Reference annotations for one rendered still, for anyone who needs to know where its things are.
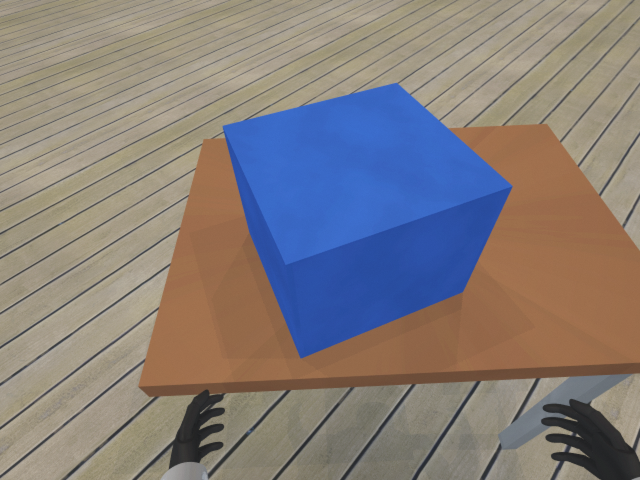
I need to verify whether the table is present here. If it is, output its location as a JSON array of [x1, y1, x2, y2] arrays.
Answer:
[[138, 124, 640, 450]]

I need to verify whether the robot left hand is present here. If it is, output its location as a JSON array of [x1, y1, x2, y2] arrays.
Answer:
[[169, 390, 225, 469]]

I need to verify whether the carton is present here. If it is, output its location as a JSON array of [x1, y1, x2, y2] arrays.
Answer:
[[223, 83, 513, 358]]

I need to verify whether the robot right hand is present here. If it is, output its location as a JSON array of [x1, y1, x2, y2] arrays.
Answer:
[[541, 399, 640, 480]]

